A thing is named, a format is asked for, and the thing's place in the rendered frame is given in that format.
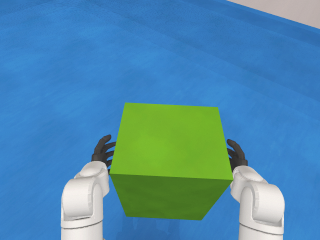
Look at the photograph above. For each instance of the robot right forearm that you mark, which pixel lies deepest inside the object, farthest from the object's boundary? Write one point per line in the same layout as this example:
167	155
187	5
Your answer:
262	205

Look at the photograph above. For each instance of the left robot hand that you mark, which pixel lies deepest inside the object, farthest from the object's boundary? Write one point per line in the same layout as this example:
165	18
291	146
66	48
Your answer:
100	153

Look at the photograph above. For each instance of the robot left forearm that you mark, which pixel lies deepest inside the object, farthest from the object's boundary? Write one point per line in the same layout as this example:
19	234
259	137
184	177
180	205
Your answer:
82	203

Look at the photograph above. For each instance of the right robot hand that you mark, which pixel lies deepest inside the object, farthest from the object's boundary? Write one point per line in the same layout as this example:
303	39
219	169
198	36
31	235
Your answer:
238	156

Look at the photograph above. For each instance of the carton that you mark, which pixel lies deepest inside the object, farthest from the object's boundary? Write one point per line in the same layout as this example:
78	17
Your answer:
170	161

